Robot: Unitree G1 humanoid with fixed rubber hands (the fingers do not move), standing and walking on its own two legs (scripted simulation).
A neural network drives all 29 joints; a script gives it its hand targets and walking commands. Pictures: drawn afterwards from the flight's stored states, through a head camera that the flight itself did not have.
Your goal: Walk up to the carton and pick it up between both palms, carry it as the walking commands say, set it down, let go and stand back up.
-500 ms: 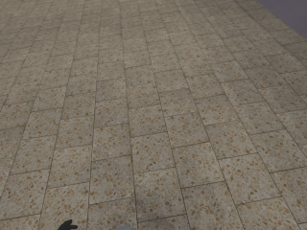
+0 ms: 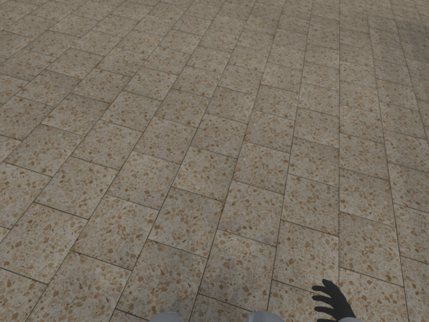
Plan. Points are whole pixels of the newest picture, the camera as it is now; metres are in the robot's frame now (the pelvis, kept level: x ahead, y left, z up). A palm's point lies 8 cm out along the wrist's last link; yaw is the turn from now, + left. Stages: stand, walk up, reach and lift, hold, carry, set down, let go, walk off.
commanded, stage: walk up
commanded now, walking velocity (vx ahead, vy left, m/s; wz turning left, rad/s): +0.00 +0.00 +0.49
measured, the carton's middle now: out of the picture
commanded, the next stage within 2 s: none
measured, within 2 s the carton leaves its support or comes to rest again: neither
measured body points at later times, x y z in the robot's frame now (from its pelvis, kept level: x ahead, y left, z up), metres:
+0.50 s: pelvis +0.02 -0.06 +0.02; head +0.08 -0.07 +0.47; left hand +0.10 +0.21 -0.10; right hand +0.10 -0.31 -0.14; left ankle -0.03 +0.07 -0.63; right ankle +0.05 -0.15 -0.72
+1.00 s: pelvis +0.12 +0.02 +0.02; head +0.15 +0.05 +0.47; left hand +0.01 +0.23 -0.14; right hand +0.34 -0.12 -0.12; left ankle +0.11 +0.11 -0.72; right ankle +0.15 -0.13 -0.63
